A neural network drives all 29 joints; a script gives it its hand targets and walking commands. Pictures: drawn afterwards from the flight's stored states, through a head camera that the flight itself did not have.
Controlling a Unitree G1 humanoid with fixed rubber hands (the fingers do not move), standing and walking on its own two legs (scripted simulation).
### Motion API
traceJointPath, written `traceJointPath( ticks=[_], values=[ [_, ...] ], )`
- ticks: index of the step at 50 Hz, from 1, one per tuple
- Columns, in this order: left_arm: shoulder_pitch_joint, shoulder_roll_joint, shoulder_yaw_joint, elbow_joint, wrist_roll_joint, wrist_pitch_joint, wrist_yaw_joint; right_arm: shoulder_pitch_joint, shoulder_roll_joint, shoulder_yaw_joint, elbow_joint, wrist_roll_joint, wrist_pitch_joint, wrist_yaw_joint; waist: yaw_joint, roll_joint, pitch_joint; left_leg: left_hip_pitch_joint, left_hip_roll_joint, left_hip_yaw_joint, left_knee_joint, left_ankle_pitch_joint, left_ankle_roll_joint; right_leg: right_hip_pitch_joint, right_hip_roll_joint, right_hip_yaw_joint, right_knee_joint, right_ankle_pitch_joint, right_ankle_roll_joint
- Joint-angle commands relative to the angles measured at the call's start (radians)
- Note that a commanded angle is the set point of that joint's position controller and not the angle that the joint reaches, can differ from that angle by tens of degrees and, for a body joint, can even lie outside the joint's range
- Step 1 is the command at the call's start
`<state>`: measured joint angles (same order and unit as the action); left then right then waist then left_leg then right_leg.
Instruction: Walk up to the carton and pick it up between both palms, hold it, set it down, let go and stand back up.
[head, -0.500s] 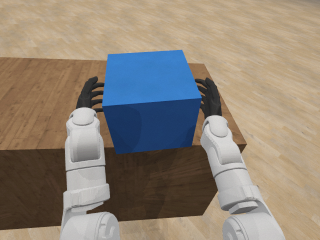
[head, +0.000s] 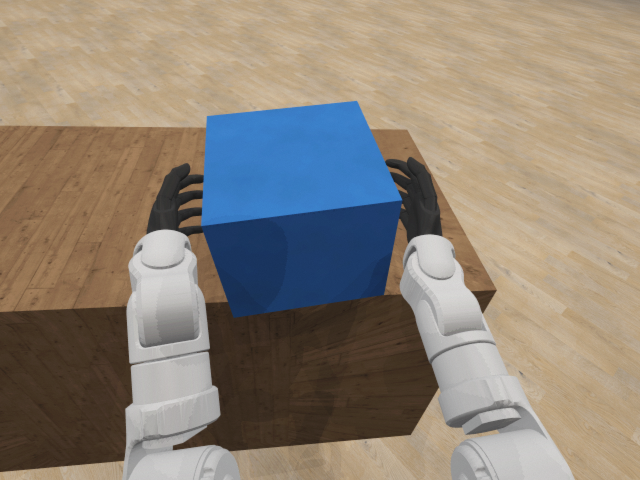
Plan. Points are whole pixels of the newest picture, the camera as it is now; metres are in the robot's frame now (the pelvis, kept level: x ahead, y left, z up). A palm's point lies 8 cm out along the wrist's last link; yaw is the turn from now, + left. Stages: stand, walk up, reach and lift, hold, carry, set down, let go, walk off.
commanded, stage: hold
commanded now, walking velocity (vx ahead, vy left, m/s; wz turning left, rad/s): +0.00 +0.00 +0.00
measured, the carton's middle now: (296, 206) +0.43 +0.01 +0.14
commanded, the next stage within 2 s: set down in 0.84 s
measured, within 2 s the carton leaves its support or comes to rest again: neither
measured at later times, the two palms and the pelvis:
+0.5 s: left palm (171, 228) +0.35 +0.15 +0.18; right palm (427, 227) +0.35 -0.14 +0.18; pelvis +0.00 +0.00 +0.00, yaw +1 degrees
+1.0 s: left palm (172, 232) +0.35 +0.15 +0.18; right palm (425, 217) +0.35 -0.13 +0.19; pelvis -0.01 +0.00 +0.00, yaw +1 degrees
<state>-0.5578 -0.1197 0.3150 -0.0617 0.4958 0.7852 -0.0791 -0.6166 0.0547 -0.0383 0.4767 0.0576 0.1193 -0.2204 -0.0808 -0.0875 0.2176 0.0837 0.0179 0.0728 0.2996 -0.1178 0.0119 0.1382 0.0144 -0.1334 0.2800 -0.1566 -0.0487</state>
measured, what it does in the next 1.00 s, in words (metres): stands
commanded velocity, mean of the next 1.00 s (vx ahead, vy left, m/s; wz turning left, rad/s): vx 0.00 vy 0.00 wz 0.00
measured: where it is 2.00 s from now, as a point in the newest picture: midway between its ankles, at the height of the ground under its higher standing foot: outside the picture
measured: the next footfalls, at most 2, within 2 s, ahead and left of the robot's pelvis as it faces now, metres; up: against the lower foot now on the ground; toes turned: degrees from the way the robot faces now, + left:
none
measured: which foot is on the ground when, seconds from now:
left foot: down 0.00-1.00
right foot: down 0.00-1.00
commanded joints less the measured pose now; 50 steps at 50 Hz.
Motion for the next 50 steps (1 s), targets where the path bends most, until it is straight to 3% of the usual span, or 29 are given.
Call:
traceJointPath(
  ticks=[1,10,11,14,15,16,17,18,19,20,23,24,26,27,28,29,31,32,35,36,37,39,42,44,45,46,47,49,50],
  values=[
    [-0.525,-0.305,-0.361,-0.096,-0.166,-0.069,-0.133,-0.561,0.338,0.274,-0.205,0.008,-0.051,0.148,-0.011,0.077,-0.403,0.078,-0.009,0.026,-0.044,0.075,0.023,-0.012,-0.018,0.000,-0.058,0.088,0.058],
    [-0.520,-0.305,-0.387,-0.115,-0.178,-0.080,-0.118,-0.557,0.333,0.294,-0.218,0.010,-0.064,0.143,-0.012,0.094,-0.452,0.109,-0.012,0.018,-0.017,0.115,0.017,-0.014,-0.020,0.001,-0.048,0.131,0.062],
    [-0.554,-0.302,-0.397,-0.080,-0.184,-0.081,-0.123,-0.552,0.362,0.291,-0.192,0.023,-0.059,0.140,-0.030,0.093,-0.438,0.087,-0.008,0.007,-0.017,0.118,0.014,-0.035,-0.016,-0.010,-0.037,0.136,0.069],
    [-0.550,-0.307,-0.409,-0.095,-0.183,-0.081,-0.121,-0.557,0.355,0.297,-0.196,0.032,-0.051,0.142,-0.023,0.109,-0.456,0.086,-0.010,0.005,-0.021,0.123,0.007,-0.014,-0.009,-0.016,-0.042,0.122,0.065],
    [-0.563,-0.321,-0.417,-0.101,-0.190,-0.081,-0.120,-0.558,0.348,0.274,-0.195,0.034,-0.048,0.144,-0.036,0.127,-0.446,0.097,0.001,-0.003,-0.021,0.119,-0.001,-0.037,-0.008,-0.014,-0.034,0.101,0.060],
    [-0.543,-0.331,-0.435,-0.117,-0.207,-0.083,-0.118,-0.579,0.359,0.309,-0.263,0.042,-0.060,0.142,-0.030,0.097,-0.515,0.114,-0.009,-0.002,0.000,0.157,0.003,-0.018,-0.007,-0.017,-0.027,0.155,0.068],
    [-0.551,-0.326,-0.447,-0.135,-0.208,-0.086,-0.114,-0.559,0.365,0.318,-0.238,0.052,-0.054,0.138,-0.035,0.104,-0.519,0.138,-0.010,-0.001,0.009,0.187,0.001,-0.023,-0.005,-0.018,-0.024,0.183,0.067],
    [-0.575,-0.327,-0.449,-0.148,-0.222,-0.090,-0.110,-0.588,0.370,0.335,-0.276,0.069,-0.057,0.137,-0.027,0.123,-0.552,0.148,-0.008,-0.007,0.024,0.230,-0.002,-0.020,-0.006,-0.010,-0.015,0.216,0.069],
    [-0.541,-0.339,-0.464,-0.174,-0.220,-0.090,-0.107,-0.579,0.377,0.365,-0.315,0.089,-0.062,0.129,-0.020,0.105,-0.599,0.164,-0.012,-0.009,0.041,0.287,-0.004,0.025,-0.002,-0.008,-0.007,0.296,0.076],
    [-0.532,-0.314,-0.443,-0.136,-0.207,-0.082,-0.108,-0.580,0.373,0.366,-0.301,0.086,-0.047,0.119,-0.026,0.103,-0.544,0.122,-0.019,-0.009,0.038,0.268,0.004,0.053,-0.015,0.004,-0.004,0.311,0.085],
    [-0.507,-0.284,-0.367,-0.090,-0.163,-0.054,-0.137,-0.521,0.341,0.313,-0.209,0.043,-0.012,0.109,-0.033,0.068,-0.394,0.082,-0.013,0.003,-0.032,0.101,0.017,0.028,-0.021,-0.006,-0.036,0.179,0.078],
    [-0.513,-0.283,-0.349,-0.098,-0.157,-0.048,-0.143,-0.535,0.340,0.315,-0.219,0.043,-0.012,0.115,-0.015,0.068,-0.388,0.058,-0.015,0.005,-0.032,0.096,0.020,0.029,-0.022,-0.001,-0.037,0.157,0.080],
    [-0.496,-0.298,-0.327,-0.071,-0.136,-0.035,-0.153,-0.517,0.321,0.280,-0.202,0.033,-0.007,0.120,-0.023,0.071,-0.356,0.062,-0.013,0.010,-0.045,0.087,0.020,0.024,-0.021,-0.006,-0.048,0.138,0.078],
    [-0.512,-0.276,-0.326,-0.089,-0.143,-0.038,-0.155,-0.528,0.330,0.301,-0.218,0.046,-0.007,0.120,-0.006,0.064,-0.368,0.069,-0.013,0.018,-0.046,0.104,0.026,0.035,-0.015,-0.007,-0.047,0.140,0.073],
    [-0.503,-0.294,-0.330,-0.054,-0.149,-0.037,-0.156,-0.547,0.328,0.295,-0.237,0.044,-0.011,0.122,-0.019,0.067,-0.356,0.075,-0.009,0.008,-0.036,0.134,0.021,0.010,-0.016,-0.008,-0.041,0.160,0.074],
    [-0.494,-0.314,-0.315,-0.058,-0.145,-0.039,-0.159,-0.571,0.327,0.298,-0.265,0.045,-0.016,0.120,-0.008,0.057,-0.342,0.064,-0.017,0.013,-0.039,0.118,0.021,0.011,-0.014,-0.005,-0.049,0.148,0.078],
    [-0.552,-0.306,-0.329,-0.052,-0.145,-0.049,-0.153,-0.580,0.327,0.260,-0.199,0.035,-0.021,0.131,-0.018,0.107,-0.327,0.051,-0.002,0.012,-0.046,0.060,0.011,-0.027,-0.015,-0.012,-0.050,0.032,0.062],
    [-0.562,-0.337,-0.355,-0.074,-0.161,-0.057,-0.147,-0.601,0.333,0.254,-0.230,0.037,-0.034,0.138,-0.011,0.128,-0.366,0.064,0.002,0.012,-0.044,0.066,0.000,-0.052,-0.004,-0.022,-0.052,0.001,0.056],
    [-0.615,-0.325,-0.382,-0.047,-0.182,-0.069,-0.123,-0.626,0.337,0.229,-0.212,-0.005,-0.039,0.156,-0.020,0.119,-0.389,0.063,0.009,0.008,-0.056,-0.035,0.012,-0.113,-0.001,-0.027,-0.058,-0.078,0.043],
    [-0.615,-0.328,-0.376,-0.025,-0.180,-0.075,-0.117,-0.635,0.344,0.229,-0.215,-0.011,-0.044,0.161,-0.018,0.102,-0.394,0.050,0.009,0.005,-0.064,-0.043,0.020,-0.097,-0.003,-0.030,-0.048,-0.061,0.049],
    [-0.623,-0.312,-0.365,-0.004,-0.172,-0.074,-0.114,-0.610,0.346,0.214,-0.138,-0.018,-0.034,0.165,-0.024,0.113,-0.372,0.022,0.006,0.009,-0.071,-0.076,0.023,-0.095,-0.009,-0.022,-0.053,-0.093,0.049],
    [-0.629,-0.321,-0.366,0.003,-0.177,-0.084,-0.114,-0.628,0.360,0.201,-0.146,-0.028,-0.038,0.173,-0.014,0.102,-0.412,0.012,0.001,0.012,-0.072,-0.106,0.035,-0.077,-0.012,-0.025,-0.045,-0.101,0.053],
    [-0.619,-0.314,-0.366,-0.013,-0.188,-0.088,-0.112,-0.616,0.370,0.229,-0.144,-0.024,-0.043,0.167,-0.015,0.086,-0.505,0.059,-0.003,0.011,-0.046,-0.013,0.033,-0.048,-0.012,-0.015,-0.041,0.007,0.066],
    [-0.635,-0.359,-0.416,0.019,-0.226,-0.132,-0.114,-0.710,0.384,0.252,-0.269,-0.012,-0.085,0.152,0.016,0.078,-0.558,0.049,-0.016,0.001,-0.023,-0.050,0.033,-0.042,-0.011,-0.008,-0.033,0.011,0.078],
    [-0.619,-0.378,-0.420,0.049,-0.224,-0.141,-0.113,-0.712,0.404,0.270,-0.252,-0.020,-0.091,0.148,0.027,0.079,-0.580,0.032,-0.015,0.003,-0.030,-0.046,0.037,-0.024,-0.019,-0.003,-0.034,0.025,0.083],
    [-0.645,-0.376,-0.432,0.037,-0.236,-0.161,-0.112,-0.711,0.405,0.255,-0.248,-0.023,-0.106,0.146,0.017,0.086,-0.573,0.023,-0.013,0.002,-0.028,-0.043,0.037,-0.041,-0.012,-0.011,-0.027,0.032,0.080],
    [-0.644,-0.366,-0.416,0.051,-0.222,-0.174,-0.110,-0.711,0.411,0.253,-0.224,-0.024,-0.111,0.150,0.030,0.094,-0.551,0.007,-0.011,0.004,-0.026,-0.048,0.035,-0.059,-0.019,-0.004,-0.031,0.010,0.069],
    [-0.629,-0.361,-0.393,0.101,-0.202,-0.195,-0.114,-0.724,0.382,0.234,-0.209,-0.053,-0.135,0.158,0.025,0.073,-0.530,0.032,-0.014,0.008,-0.043,-0.088,0.038,-0.086,-0.019,-0.017,-0.040,-0.032,0.075],
    [-0.616,-0.345,-0.368,0.114,-0.181,-0.201,-0.120,-0.674,0.387,0.212,-0.146,-0.073,-0.134,0.160,0.025,0.069,-0.487,0.014,-0.009,0.015,-0.057,-0.133,0.047,-0.087,-0.025,-0.008,-0.052,-0.074,0.072]
  ],
)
